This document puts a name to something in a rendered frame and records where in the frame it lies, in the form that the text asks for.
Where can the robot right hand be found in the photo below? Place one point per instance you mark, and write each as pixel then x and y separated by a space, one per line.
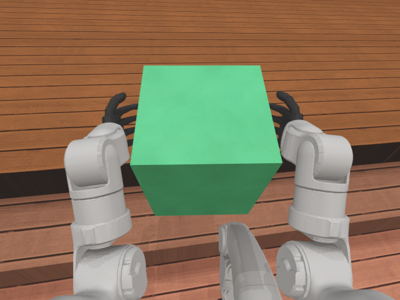
pixel 288 115

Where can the right robot upper arm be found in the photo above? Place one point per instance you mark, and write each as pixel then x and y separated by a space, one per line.
pixel 311 270

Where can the robot right forearm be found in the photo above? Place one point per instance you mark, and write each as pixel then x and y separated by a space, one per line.
pixel 323 164

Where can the robot left forearm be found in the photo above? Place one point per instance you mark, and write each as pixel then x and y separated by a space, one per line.
pixel 93 170

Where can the robot left hand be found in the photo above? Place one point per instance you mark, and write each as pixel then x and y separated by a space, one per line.
pixel 113 115

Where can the left robot upper arm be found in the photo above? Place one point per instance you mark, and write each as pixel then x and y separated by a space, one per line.
pixel 112 273

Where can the robot right thigh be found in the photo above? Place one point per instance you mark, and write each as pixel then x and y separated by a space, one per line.
pixel 252 277

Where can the robot right shin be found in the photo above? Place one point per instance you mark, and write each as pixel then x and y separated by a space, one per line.
pixel 225 278

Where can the carton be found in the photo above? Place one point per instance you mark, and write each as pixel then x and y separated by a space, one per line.
pixel 204 141

